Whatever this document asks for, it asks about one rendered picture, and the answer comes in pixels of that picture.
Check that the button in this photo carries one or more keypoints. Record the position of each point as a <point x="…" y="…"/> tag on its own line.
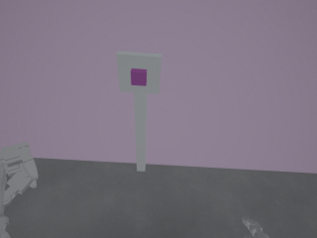
<point x="138" y="76"/>

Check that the left robot forearm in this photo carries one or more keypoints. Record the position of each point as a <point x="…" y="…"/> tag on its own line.
<point x="4" y="221"/>

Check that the panel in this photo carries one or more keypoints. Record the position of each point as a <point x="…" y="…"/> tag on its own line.
<point x="152" y="63"/>

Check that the robot right hand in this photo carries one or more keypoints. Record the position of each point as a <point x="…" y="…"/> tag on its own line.
<point x="255" y="229"/>

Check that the robot left hand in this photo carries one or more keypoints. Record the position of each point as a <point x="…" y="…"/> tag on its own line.
<point x="17" y="162"/>

